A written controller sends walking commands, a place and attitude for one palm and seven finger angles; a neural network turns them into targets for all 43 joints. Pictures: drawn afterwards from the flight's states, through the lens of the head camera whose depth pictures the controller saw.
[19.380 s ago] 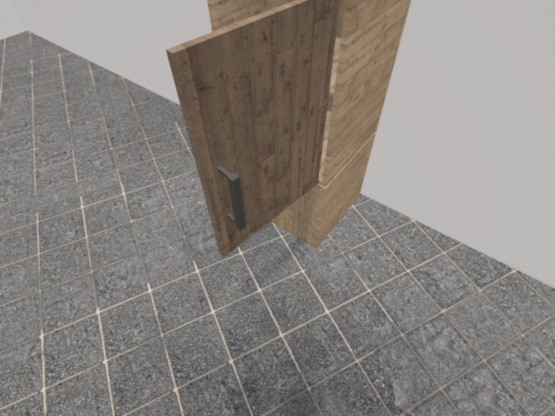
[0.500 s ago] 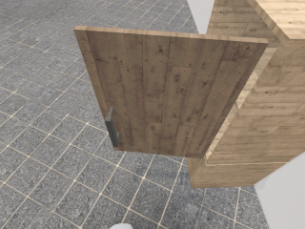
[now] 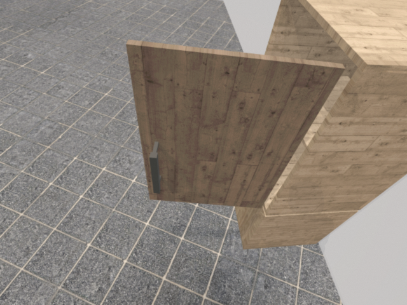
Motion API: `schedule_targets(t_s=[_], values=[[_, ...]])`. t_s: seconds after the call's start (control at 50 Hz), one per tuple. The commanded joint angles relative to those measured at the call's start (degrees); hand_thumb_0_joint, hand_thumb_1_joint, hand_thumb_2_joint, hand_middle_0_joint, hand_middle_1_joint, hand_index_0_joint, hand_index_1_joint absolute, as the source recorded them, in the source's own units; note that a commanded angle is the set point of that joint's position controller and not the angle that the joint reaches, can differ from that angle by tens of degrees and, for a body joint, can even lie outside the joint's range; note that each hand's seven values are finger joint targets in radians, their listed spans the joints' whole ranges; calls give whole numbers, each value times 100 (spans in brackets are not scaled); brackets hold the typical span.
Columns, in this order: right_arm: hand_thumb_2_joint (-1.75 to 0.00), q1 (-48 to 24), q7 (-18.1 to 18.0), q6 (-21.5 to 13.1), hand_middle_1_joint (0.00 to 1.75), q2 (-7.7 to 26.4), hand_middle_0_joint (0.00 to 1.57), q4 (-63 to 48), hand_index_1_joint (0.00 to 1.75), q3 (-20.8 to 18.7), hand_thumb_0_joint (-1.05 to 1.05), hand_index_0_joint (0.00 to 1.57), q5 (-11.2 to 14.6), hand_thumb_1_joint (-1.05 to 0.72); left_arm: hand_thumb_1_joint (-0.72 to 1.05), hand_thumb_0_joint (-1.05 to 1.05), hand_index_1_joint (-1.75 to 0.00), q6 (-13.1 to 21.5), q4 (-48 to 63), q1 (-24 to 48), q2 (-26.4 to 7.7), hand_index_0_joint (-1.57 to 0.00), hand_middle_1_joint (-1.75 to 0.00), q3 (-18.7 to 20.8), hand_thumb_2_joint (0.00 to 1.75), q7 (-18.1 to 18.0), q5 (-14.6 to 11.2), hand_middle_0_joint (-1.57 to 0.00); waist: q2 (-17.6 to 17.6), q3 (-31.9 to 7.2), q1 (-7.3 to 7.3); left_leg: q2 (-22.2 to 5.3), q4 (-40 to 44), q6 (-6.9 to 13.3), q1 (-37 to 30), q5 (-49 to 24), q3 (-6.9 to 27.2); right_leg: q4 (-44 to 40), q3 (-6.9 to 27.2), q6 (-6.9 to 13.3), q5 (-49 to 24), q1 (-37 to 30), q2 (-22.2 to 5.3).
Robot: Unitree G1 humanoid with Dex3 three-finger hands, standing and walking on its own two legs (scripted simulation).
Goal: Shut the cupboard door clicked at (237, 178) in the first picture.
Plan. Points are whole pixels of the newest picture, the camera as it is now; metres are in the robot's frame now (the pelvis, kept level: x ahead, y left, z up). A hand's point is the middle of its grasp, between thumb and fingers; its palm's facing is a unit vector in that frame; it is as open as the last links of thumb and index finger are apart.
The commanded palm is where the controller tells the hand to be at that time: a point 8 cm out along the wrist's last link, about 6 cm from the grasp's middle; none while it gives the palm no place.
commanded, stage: come to a stop and stand still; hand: left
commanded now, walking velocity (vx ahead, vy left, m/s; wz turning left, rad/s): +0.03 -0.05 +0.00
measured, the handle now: (156, 169) +0.48 +0.15 -0.12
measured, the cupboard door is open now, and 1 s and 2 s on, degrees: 82 82 82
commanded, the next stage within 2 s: look again from close up in 0.92 s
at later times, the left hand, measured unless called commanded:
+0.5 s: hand out of the picture -0.05 +0.08 -0.18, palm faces +0.02 -0.99 -0.15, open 16.4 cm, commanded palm none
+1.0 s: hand out of the picture -0.04 +0.08 -0.18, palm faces +0.04 -0.99 -0.17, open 16.2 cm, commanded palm none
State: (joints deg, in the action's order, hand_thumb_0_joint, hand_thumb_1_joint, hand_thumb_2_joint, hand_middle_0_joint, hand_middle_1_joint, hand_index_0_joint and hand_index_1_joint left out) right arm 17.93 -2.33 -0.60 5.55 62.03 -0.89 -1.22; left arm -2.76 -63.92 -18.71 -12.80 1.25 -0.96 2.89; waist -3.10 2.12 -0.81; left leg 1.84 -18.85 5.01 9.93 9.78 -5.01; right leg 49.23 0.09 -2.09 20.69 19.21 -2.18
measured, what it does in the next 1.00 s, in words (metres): steps on the spot: right foot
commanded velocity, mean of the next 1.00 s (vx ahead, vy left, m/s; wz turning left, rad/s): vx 0.00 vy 0.00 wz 0.00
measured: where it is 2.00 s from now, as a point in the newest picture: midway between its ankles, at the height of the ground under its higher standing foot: outside the picture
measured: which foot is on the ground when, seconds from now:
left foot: down 0.00-1.00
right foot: up 0.00-0.22, down 0.24-1.00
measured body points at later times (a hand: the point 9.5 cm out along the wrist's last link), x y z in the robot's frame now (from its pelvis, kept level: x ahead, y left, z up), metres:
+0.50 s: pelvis -0.01 -0.07 -0.01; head +0.00 -0.07 +0.44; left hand -0.04 +0.14 -0.17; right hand -0.03 -0.27 -0.17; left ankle +0.01 +0.06 -0.75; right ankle -0.03 -0.17 -0.75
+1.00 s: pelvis +0.00 -0.08 -0.01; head +0.02 -0.08 +0.44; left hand -0.04 +0.13 -0.17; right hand -0.02 -0.29 -0.17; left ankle +0.01 +0.06 -0.75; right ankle -0.03 -0.17 -0.75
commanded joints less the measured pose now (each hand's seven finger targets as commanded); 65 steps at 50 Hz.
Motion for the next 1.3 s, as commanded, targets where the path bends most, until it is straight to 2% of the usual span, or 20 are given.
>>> schedule_targets(t_s=[0.0, 0.1, 0.16, 0.2, 0.24, 0.26, 0.28, 0.3, 0.42, 0.54, 0.7, 0.96, 0.98, 1.0, 1.02, 1.06, 1.1, 1.14, 1.2, 1.28], values=[[-90, 804, -118, -73, 30, 948, 20, 78, 30, -211, 0, 20, -19, -90, -50, 0, -30, 110, 486, 439, 0, -15, -30, 59, 30, 25, -180, -15, 892, -17, -222, -1806, 671, 428, -961, -959, 1755, -496, 29, 44, 314, 774, -114], [-90, 605, -70, -9, 30, 962, 20, 204, 30, -188, 0, 20, -11, -90, -50, 0, -30, 97, 330, 275, 104, -15, -30, -16, 30, -3, -226, -15, 1014, 126, -80, -1629, 695, 332, -30, -105, 1605, -1441, -165, 122, 277, -209, -29], [-90, 496, -46, 15, 30, 910, 20, 289, 30, -169, 0, 20, 50, -90, -50, 0, -30, 143, 96, -179, 97, -15, -30, -35, 30, -46, -250, -15, 815, -18, 128, -1311, 375, 22, 349, 320, 1296, -2622, -267, 108, -782, -1074, -17], [-90, 499, 1, 22, 30, 578, 20, 324, 30, -79, 0, 20, 103, -90, -50, 0, -30, 225, -2, -267, -135, -15, -30, -42, 30, -109, -263, -15, 291, 212, 151, -867, -42, -323, 1006, 501, 858, -3118, 317, 237, -897, -1553, -492], [-90, 569, 51, 31, 30, 359, 20, 338, 30, 17, 0, 20, 78, -90, -50, 0, -30, 274, -31, -199, -258, -15, -30, -73, 30, -115, -276, -15, -2, 461, 25, -533, -149, -463, 561, 464, 523, -3291, 564, 486, -363, -692, -864], [-90, 615, 59, 29, 30, 376, 20, 388, 30, 11, 0, 20, 52, -90, -50, 0, -30, 287, -51, -176, -215, -15, -30, -91, 30, -110, -273, -15, 58, 402, -12, -532, -160, -454, 266, 189, 532, -3180, 486, 470, -462, -473, -732], [-90, 639, 50, 54, 30, 432, 20, 438, 30, -7, 0, 20, 40, -90, -50, 0, -30, 320, -58, -195, -172, -15, -30, -100, 30, -115, -277, -15, -335, 346, -11, -613, -271, -448, 159, 16, 520, -3151, 418, 419, -658, -503, -568], [-90, 645, 50, 65, 30, 493, 20, 444, 30, -17, 0, 20, 54, -90, -50, 0, -30, 325, -58, -185, -106, -15, -30, -124, 30, -119, -278, -15, -350, 358, -26, -651, -263, -438, 123, -42, 528, -3150, 364, 403, -729, -508, -527], [-90, 441, 44, 52, 30, 486, 20, 457, 30, -9, 0, 20, 72, -90, -50, 0, -30, 371, -58, -396, 25, -15, -30, -105, 30, -150, -264, -15, 118, 325, 24, -719, -260, -480, 3, -416, 491, -3077, 318, 375, -1413, -646, -490], [-90, 224, 34, 80, 30, 434, 20, 389, 30, -24, 0, 20, 71, -90, -50, 0, -30, 390, -54, -490, 100, -15, -30, -71, 30, -156, -241, -15, 239, 458, 34, -711, -302, -532, -47, -236, 434, -3240, 387, 391, -1172, -462, -485], [-90, 153, 16, 99, 30, 414, 20, 322, 30, -37, 0, 20, 53, -90, -50, 0, -30, 399, -29, -588, 174, -15, -30, -32, 30, -146, -221, -15, 183, 520, 61, -702, -349, -546, -50, -130, 420, -3452, 420, 394, -874, -423, -468], [-90, 174, -7, 57, 30, 511, 20, 296, 30, -23, 0, 20, 51, -90, -50, 0, -30, 389, 49, -524, 110, -15, -30, -1, 30, -144, -238, -15, 152, 267, 101, -780, -298, -555, -43, -481, 435, -3164, 298, 394, -1704, -821, -441], [-90, 184, -7, 51, 30, 527, 20, 291, 30, -21, 0, 20, 51, -90, -50, 0, -30, 388, 46, -534, 106, -15, -30, -10, 30, -142, -239, -15, 212, 243, 109, -787, -282, -548, -75, -527, 440, -3145, 293, 396, -1747, -828, -440], [-90, -290, 86, 16, 30, 1097, 20, -394, 30, -95, 0, 20, -38, -90, -50, 0, -30, 481, 521, -246, -1008, -15, -30, -89, 30, -163, -174, -15, 719, 643, -84, -510, -522, -454, 2, -653, 807, -2974, 353, 449, -1394, -348, -283], [-90, -269, 60, -89, 30, 1024, 20, -442, 30, -213, 0, 20, -29, -90, -50, 0, -30, 493, 542, -293, -572, -15, -30, 41, 30, -178, -212, -15, 935, 78, 80, -696, -904, -444, 67, -341, 656, -2794, 557, 489, -976, -424, -510], [-90, -6, 22, -92, 30, 724, 20, -322, 30, -173, 0, 20, -8, -90, -50, 0, -30, 531, 531, -276, -408, -15, -30, -7, 30, -182, -204, -15, 565, -530, -5, -583, -1167, -435, 108, -150, 619, -2909, 654, 591, -1201, -736, -640], [-90, 45, 68, -76, 30, 694, 20, -367, 30, -126, 0, 20, -5, -90, -50, 0, -30, 551, 537, -248, -359, -15, -30, -48, 30, -190, -184, -15, -316, -431, 7, -495, -1216, -447, 323, 48, 480, -2956, 746, 614, -1444, -785, -712], [-90, -6, 74, -106, 30, 868, 20, -363, 30, -182, 0, 20, 10, -90, -50, 0, -30, 552, 538, -164, -427, -15, -30, 8, 30, -187, -189, -15, -526, -60, -17, -547, -1146, -413, 405, -104, 530, -2875, 543, 596, -1610, -576, -642], [-90, -51, 67, -160, 30, 982, 20, -342, 30, -149, 0, 20, 38, -90, -50, 0, -30, 542, 561, -302, -428, -15, -30, -29, 30, -194, -190, -15, 28, -134, 88, -710, -934, -328, 181, -1146, 563, -2383, 263, 495, -2733, -810, -456], [-90, -282, 40, -150, 30, 1296, 20, -381, 30, -200, 0, 20, 64, -90, -50, 0, -30, 473, 589, -238, -673, -15, -30, 15, 30, -189, -203, -15, 443, 51, 110, -794, -781, -261, 164, -1411, 677, -2277, 176, 423, -2149, -692, -373]])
